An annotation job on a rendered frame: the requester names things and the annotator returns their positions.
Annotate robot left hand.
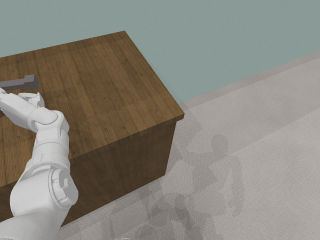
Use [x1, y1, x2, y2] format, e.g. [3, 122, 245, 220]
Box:
[0, 88, 45, 130]

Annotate counter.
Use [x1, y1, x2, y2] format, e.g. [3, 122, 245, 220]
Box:
[0, 30, 185, 227]

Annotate tap lever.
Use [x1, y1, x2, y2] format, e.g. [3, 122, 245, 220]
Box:
[0, 74, 39, 91]

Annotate robot left upper arm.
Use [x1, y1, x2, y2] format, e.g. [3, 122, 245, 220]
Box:
[0, 168, 79, 240]

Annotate left robot forearm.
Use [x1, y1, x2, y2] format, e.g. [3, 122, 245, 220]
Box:
[10, 107, 70, 217]

